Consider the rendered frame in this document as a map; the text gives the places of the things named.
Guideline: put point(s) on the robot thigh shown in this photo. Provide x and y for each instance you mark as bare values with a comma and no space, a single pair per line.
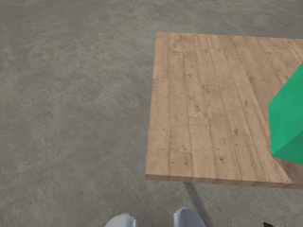
122,221
187,218

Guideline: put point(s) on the carton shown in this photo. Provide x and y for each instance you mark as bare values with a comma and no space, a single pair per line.
286,120

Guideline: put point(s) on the robot left thigh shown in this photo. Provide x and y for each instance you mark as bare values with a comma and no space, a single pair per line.
122,221

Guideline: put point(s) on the table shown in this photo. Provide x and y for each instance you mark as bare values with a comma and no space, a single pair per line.
209,115

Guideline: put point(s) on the robot right thigh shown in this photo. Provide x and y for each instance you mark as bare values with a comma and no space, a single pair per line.
187,218

